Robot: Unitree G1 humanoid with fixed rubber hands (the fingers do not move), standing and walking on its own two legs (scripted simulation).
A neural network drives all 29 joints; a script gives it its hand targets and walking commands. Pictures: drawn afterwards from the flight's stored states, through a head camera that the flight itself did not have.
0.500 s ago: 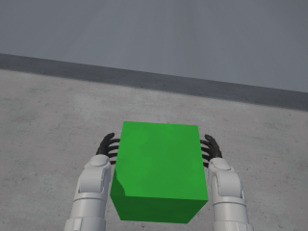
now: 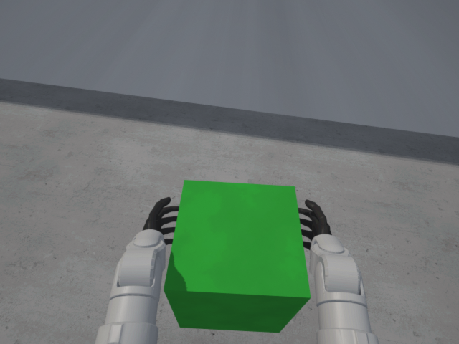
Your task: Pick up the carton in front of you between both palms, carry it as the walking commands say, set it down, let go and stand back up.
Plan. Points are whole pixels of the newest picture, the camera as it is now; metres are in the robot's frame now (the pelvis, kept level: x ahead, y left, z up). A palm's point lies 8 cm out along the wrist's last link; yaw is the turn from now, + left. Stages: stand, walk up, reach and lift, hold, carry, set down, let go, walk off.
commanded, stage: carry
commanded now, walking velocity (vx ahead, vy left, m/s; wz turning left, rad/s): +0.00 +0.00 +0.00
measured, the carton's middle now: (234, 260) +0.28 +0.00 -0.04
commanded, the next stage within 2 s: hold in 0.08 s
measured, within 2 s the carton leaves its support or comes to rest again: neither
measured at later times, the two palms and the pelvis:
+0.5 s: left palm (154, 245) +0.27 +0.15 +0.03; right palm (324, 251) +0.27 -0.15 +0.04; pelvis -0.04 +0.00 +0.00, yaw -2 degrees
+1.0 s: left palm (174, 265) +0.33 +0.15 -0.17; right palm (296, 273) +0.32 -0.15 -0.16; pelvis -0.07 +0.00 -0.09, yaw -4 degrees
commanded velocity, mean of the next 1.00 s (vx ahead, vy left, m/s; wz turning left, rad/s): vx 0.00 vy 0.00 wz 0.00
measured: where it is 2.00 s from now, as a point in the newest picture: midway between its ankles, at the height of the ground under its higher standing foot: outside the picture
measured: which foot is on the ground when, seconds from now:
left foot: down 0.00-1.00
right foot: down 0.00-1.00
